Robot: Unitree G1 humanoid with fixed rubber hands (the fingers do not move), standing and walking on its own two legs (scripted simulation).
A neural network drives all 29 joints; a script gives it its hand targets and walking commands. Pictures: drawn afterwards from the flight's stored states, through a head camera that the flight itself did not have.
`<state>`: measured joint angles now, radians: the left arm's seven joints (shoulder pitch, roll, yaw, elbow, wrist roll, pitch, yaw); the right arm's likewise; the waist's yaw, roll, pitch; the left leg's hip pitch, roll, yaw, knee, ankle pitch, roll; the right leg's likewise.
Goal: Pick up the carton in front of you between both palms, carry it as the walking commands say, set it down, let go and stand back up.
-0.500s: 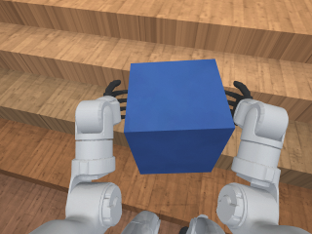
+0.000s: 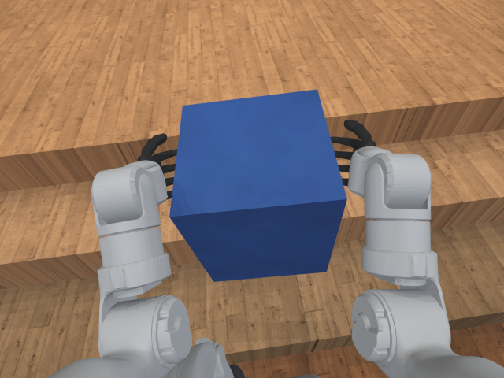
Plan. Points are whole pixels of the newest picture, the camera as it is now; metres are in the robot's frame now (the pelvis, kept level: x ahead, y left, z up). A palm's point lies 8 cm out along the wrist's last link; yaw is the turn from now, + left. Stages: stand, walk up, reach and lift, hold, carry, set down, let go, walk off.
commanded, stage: carry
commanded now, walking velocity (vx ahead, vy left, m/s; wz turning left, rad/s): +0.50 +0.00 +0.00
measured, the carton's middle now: (260, 195) +0.38 -0.06 +0.07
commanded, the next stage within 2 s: none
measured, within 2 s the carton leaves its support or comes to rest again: neither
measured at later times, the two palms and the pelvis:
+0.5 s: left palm (109, 5) +0.61 +0.13 +0.30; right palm out of the picture +0.65 -0.17 +0.32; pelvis +0.27 -0.07 +0.14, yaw +1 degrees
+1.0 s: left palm out of the picture +0.71 +0.08 +0.43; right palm out of the picture +0.71 -0.22 +0.43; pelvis +0.36 -0.06 +0.24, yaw +1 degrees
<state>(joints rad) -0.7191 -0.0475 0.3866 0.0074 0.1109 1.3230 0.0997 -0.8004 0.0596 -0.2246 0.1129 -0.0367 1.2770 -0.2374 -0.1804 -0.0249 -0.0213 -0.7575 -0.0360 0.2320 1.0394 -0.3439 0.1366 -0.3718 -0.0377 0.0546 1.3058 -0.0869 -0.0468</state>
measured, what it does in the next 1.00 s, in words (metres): climbs: right foot 0.16 m higher, then left foot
